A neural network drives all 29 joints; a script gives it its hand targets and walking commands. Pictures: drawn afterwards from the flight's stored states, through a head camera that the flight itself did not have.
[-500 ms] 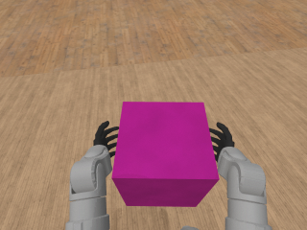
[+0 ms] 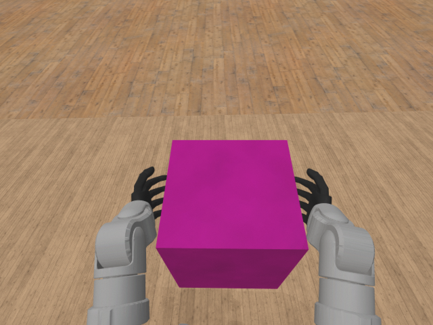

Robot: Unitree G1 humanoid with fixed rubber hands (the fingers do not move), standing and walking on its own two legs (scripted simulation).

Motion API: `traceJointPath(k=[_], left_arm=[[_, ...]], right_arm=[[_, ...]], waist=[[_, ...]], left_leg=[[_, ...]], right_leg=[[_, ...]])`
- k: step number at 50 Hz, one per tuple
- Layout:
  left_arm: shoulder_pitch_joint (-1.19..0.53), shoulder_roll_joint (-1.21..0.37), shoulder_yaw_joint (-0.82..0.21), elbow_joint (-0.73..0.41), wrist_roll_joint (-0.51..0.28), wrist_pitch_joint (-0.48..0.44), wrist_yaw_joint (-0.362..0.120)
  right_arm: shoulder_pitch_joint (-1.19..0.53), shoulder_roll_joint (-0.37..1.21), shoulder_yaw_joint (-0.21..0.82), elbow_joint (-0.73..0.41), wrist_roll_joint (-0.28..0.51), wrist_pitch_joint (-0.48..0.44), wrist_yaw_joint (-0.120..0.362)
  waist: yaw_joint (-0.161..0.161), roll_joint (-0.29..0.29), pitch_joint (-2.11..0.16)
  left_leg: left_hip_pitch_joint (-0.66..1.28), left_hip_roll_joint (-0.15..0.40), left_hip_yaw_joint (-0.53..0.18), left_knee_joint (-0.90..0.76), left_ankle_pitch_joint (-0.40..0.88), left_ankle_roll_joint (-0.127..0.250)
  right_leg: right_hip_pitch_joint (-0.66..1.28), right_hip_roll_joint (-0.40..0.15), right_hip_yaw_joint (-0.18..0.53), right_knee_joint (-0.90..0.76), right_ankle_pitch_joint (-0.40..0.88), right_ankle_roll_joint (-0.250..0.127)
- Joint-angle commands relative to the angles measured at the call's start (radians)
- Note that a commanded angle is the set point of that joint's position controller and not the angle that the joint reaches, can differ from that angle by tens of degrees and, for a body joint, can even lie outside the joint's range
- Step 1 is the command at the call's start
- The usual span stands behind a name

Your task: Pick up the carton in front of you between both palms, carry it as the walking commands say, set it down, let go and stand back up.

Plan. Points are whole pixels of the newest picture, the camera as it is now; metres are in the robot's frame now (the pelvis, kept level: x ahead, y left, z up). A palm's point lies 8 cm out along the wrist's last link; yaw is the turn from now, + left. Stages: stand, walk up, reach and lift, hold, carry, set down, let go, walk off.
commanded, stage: carry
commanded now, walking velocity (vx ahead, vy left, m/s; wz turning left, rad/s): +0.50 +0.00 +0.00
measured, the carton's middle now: (228, 219) +0.34 +0.02 +0.01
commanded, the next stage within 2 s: none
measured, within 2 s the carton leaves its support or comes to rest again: neither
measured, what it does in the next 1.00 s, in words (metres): goes down: left foot 0.04 m lower, then right foot 0.04 m lower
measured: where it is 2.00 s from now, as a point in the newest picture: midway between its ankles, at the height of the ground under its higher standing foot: (231, 177)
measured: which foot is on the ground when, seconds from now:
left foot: up 0.00-0.26, down 0.28-0.80, up 0.82-1.00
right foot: down 0.00-0.28, up 0.30-0.76, down 0.78-1.00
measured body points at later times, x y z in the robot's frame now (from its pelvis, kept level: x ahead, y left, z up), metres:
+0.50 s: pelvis +0.32 +0.04 -0.05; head +0.35 +0.05 +0.40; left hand +0.66 +0.17 +0.01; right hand +0.63 -0.14 +0.02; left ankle +0.31 +0.08 -0.77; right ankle +0.32 -0.10 -0.70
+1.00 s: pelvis +0.63 -0.01 -0.08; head +0.65 -0.01 +0.36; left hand +0.94 +0.16 -0.01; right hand +0.96 -0.14 -0.02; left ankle +0.61 +0.13 -0.74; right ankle +0.63 -0.05 -0.81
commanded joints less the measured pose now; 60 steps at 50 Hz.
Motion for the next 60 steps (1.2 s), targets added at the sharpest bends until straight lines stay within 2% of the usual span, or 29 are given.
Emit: traceJointPath(k=[1, 5, 9, 11, 12, 13, 14, 15, 16, 17, 18, 19, 22, 26, 29, 34, 36, 38, 39, 40, 41, 42, 43, 44, 46, 50, 54, 57, 60], left_arm=[[-0.618, -0.779, -0.696, -0.131, -0.243, -0.037, -0.067], [-0.559, -0.742, -0.682, -0.128, -0.228, -0.043, -0.055], [-0.486, -0.697, -0.648, -0.091, -0.184, -0.028, -0.04], [-0.479, -0.688, -0.638, -0.067, -0.167, -0.018, -0.036], [-0.488, -0.684, -0.637, -0.057, -0.164, -0.012, -0.035], [-0.506, -0.678, -0.638, -0.05, -0.161, -0.007, -0.034], [-0.521, -0.675, -0.634, -0.046, -0.159, -0.002, -0.031], [-0.52, -0.699, -0.635, -0.028, -0.158, 0.008, -0.029], [-0.497, -0.692, -0.623, -0.042, -0.158, 0.009, -0.025], [-0.56, -0.706, -0.613, -0.064, -0.16, 0.005, -0.021], [-0.581, -0.742, -0.6, -0.066, -0.151, -0.002, -0.019], [-0.576, -0.76, -0.586, -0.064, -0.132, -0.013, -0.019], [-0.558, -0.79, -0.585, -0.055, -0.094, -0.046, -0.023], [-0.496, -0.771, -0.614, -0.067, -0.077, -0.076, -0.017], [-0.482, -0.745, -0.63, -0.104, -0.087, -0.082, -0.015], [-0.461, -0.665, -0.624, -0.136, -0.103, -0.056, -0.006], [-0.442, -0.622, -0.6, -0.124, -0.094, -0.038, -0.002], [-0.411, -0.584, -0.564, -0.098, -0.078, -0.021, 0.004], [-0.403, -0.568, -0.543, -0.092, -0.07, -0.012, 0.006], [-0.397, -0.538, -0.517, -0.075, -0.06, -0.002, 0.009], [-0.443, -0.514, -0.514, -0.067, -0.075, 0.003, 0.018], [-0.411, -0.569, -0.541, -0.055, -0.101, 0.005, 0.015], [-0.464, -0.619, -0.558, -0.077, -0.122, 0.004, 0.004], [-0.52, -0.67, -0.587, -0.095, -0.147, 0.002, -0.009], [-0.623, -0.759, -0.645, -0.124, -0.197, -0.013, -0.037], [-0.646, -0.803, -0.692, -0.126, -0.235, -0.045, -0.068], [-0.573, -0.771, -0.69, -0.118, -0.228, -0.059, -0.062], [-0.537, -0.733, -0.678, -0.124, -0.215, -0.056, -0.05], [-0.488, -0.692, -0.654, -0.101, -0.186, -0.04, -0.037]], right_arm=[[-0.517, 0.705, 0.614, -0.058, 0.129, -0.043, 0.003], [-0.512, 0.678, 0.637, -0.103, 0.146, -0.049, -0.001], [-0.474, 0.627, 0.623, -0.097, 0.136, -0.027, -0.001], [-0.457, 0.604, 0.598, -0.075, 0.122, -0.016, -0.002], [-0.438, 0.592, 0.582, -0.053, 0.111, -0.012, -0.003], [-0.42, 0.576, 0.564, -0.038, 0.097, -0.009, -0.004], [-0.396, 0.555, 0.544, -0.023, 0.087, -0.004, -0.004], [-0.434, 0.535, 0.525, -0.007, 0.081, -0.003, -0.014], [-0.419, 0.559, 0.545, 0.014, 0.1, -0.002, -0.017], [-0.439, 0.622, 0.568, 0.007, 0.133, -0.007, -0.007], [-0.513, 0.68, 0.604, -0.037, 0.169, -0.015, 0.008], [-0.577, 0.733, 0.641, -0.07, 0.201, -0.025, 0.022], [-0.664, 0.796, 0.71, -0.102, 0.269, -0.063, 0.053], [-0.577, 0.767, 0.722, -0.088, 0.275, -0.088, 0.057], [-0.537, 0.734, 0.714, -0.102, 0.267, -0.093, 0.051], [-0.476, 0.653, 0.685, -0.105, 0.241, -0.07, 0.03], [-0.463, 0.626, 0.672, -0.084, 0.229, -0.054, 0.02], [-0.473, 0.61, 0.662, -0.071, 0.221, -0.034, 0.011], [-0.487, 0.595, 0.649, -0.07, 0.215, -0.025, 0.005], [-0.505, 0.594, 0.641, -0.062, 0.209, -0.012, -0.002], [-0.478, 0.591, 0.623, -0.034, 0.211, -0.001, -0.005], [-0.501, 0.593, 0.617, -0.07, 0.206, 0.002, -0.01], [-0.544, 0.627, 0.607, -0.069, 0.201, 0.001, -0.013], [-0.559, 0.651, 0.592, -0.062, 0.185, -0.003, -0.013], [-0.56, 0.693, 0.572, -0.04, 0.15, -0.015, -0.004], [-0.534, 0.732, 0.607, -0.032, 0.132, -0.047, 0.008], [-0.507, 0.71, 0.636, -0.069, 0.139, -0.066, 0.003], [-0.504, 0.673, 0.642, -0.104, 0.15, -0.061, -0.001], [-0.475, 0.622, 0.625, -0.101, 0.142, -0.04, -0.003]], waist=[[-0.01, -0.071, -0.355], [0.024, -0.081, -0.336], [0.055, -0.09, -0.288], [0.02, -0.1, -0.29], [-0.028, -0.087, -0.322], [-0.077, -0.054, -0.368], [-0.086, 0.054, -0.411], [-0.114, 0.28, -0.493], [-0.144, 0.287, -0.55], [-0.139, 0.186, -0.474], [-0.125, 0.069, -0.416], [-0.107, 0.019, -0.376], [-0.083, 0.056, -0.356], [-0.114, 0.11, -0.37], [-0.132, 0.109, -0.352], [-0.169, 0.107, -0.297], [-0.139, 0.119, -0.29], [-0.06, 0.103, -0.344], [-0.019, 0.042, -0.388], [-0.033, -0.107, -0.432], [0.001, -0.297, -0.53], [0.024, -0.206, -0.514], [0.013, -0.136, -0.442], [-0.004, -0.033, -0.395], [-0.036, 0.003, -0.364], [-0.03, -0.067, -0.368], [0.002, -0.084, -0.367], [0.027, -0.081, -0.338], [0.051, -0.084, -0.297]], left_leg=[[-0.097, 0.012, 0.024, -0.143, 0.152, -0.009], [-0.08, -0.031, 0.09, -0.363, 0.361, -0.001], [0.023, -0.075, 0.136, -0.59, 0.528, 0.026], [0.177, -0.086, 0.144, -0.659, 0.555, 0.055], [0.313, -0.088, 0.157, -0.706, 0.585, 0.061], [0.489, -0.043, 0.134, -0.686, 0.603, 0.054], [0.702, 0.108, -0.019, -0.548, 0.878, 0.038], [0.989, 0.353, -0.417, -0.468, 1.02, 0.24], [1.016, 0.405, -0.602, -0.556, 0.597, 0.341], [0.901, 0.328, -0.567, -0.608, 0.419, 0.309], [0.772, 0.291, -0.487, -0.633, 0.387, 0.261], [0.666, 0.271, -0.422, -0.655, 0.419, 0.241], [0.532, 0.225, -0.307, -0.684, 0.398, 0.211], [0.657, 0.198, -0.206, -0.637, 0.736, 0.184], [0.719, 0.145, -0.133, -0.61, 0.873, 0.145], [0.75, 0.069, -0.048, -0.557, 0.842, 0.118], [0.703, 0.071, -0.031, -0.481, 0.84, 0.097], [0.625, 0.059, 0.037, -0.259, 0.841, 0.057], [0.472, 0.029, 0.067, -0.074, 0.598, 0.037], [0.222, -0.043, 0.083, 0.102, -0.017, 0.016], [-0.088, -0.135, 0.002, 0.412, -0.289, -0.027], [-0.154, -0.081, -0.04, 0.429, -0.23, 0.006], [-0.174, -0.054, -0.042, 0.383, -0.181, 0.019], [-0.141, -0.033, -0.035, 0.309, -0.127, 0.017], [-0.049, 0.0, -0.038, 0.175, -0.065, 0.009], [-0.079, 0.016, 0.004, -0.023, 0.034, -0.008], [-0.119, 0.009, 0.038, -0.212, 0.25, -0.011], [-0.093, -0.029, 0.085, -0.376, 0.371, -0.002], [-0.013, -0.061, 0.119, -0.554, 0.492, 0.018]], right_leg=[[0.37, -0.282, 0.31, -0.134, 0.57, -0.066], [0.441, -0.196, 0.205, -0.091, 0.684, -0.02], [0.459, -0.161, 0.162, -0.02, 0.593, -0.003], [0.409, -0.164, 0.145, 0.083, 0.632, 0.015], [0.376, -0.149, 0.107, 0.205, 0.65, 0.039], [0.278, -0.127, 0.068, 0.369, 0.523, 0.064], [0.059, -0.082, 0.048, 0.562, 0.109, 0.082], [-0.288, 0.042, 0.092, 0.853, -0.4, 0.14], [-0.442, 0.016, 0.148, 0.996, -0.409, 0.131], [-0.479, -0.023, 0.161, 0.956, -0.362, 0.096], [-0.443, -0.055, 0.164, 0.88, -0.303, 0.09], [-0.402, -0.074, 0.162, 0.797, -0.269, 0.092], [-0.316, -0.096, 0.137, 0.637, -0.224, 0.102], [-0.402, -0.103, 0.099, 0.458, -0.072, 0.111], [-0.416, -0.089, 0.066, 0.296, 0.081, 0.105], [-0.302, -0.026, -0.013, -0.011, 0.283, 0.08], [-0.157, -0.01, -0.018, -0.106, 0.35, 0.059], [0.097, -0.012, -0.033, -0.177, 0.399, 0.045], [0.288, -0.098, 0.055, -0.122, 0.5, 0.045], [0.503, -0.311, 0.311, 0.064, 0.924, 0.013], [0.732, -0.487, 0.664, 0.009, 0.701, -0.205], [0.667, -0.453, 0.72, -0.068, 0.334, -0.217], [0.561, -0.395, 0.653, -0.113, 0.217, -0.176], [0.447, -0.368, 0.582, -0.137, 0.213, -0.141], [0.282, -0.338, 0.491, -0.171, 0.193, -0.108], [0.305, -0.309, 0.377, -0.16, 0.384, -0.1], [0.411, -0.253, 0.27, -0.109, 0.614, -0.049], [0.45, -0.198, 0.213, -0.082, 0.651, -0.029], [0.458, -0.172, 0.182, -0.03, 0.575, -0.018]])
